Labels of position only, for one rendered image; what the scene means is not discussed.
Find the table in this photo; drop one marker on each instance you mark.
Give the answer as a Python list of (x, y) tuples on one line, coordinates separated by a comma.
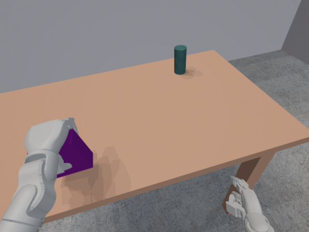
[(149, 128)]

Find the robot right forearm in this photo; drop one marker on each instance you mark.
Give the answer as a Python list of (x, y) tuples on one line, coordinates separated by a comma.
[(256, 222)]

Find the robot left forearm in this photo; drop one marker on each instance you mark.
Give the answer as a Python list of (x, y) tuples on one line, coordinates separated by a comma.
[(35, 195)]

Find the left robot hand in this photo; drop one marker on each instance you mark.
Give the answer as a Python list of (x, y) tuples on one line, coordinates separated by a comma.
[(51, 136)]

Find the sponge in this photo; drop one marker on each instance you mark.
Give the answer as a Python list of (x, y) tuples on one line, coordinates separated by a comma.
[(77, 153)]

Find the right robot hand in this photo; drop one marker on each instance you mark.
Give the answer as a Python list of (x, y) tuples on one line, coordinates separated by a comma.
[(245, 203)]

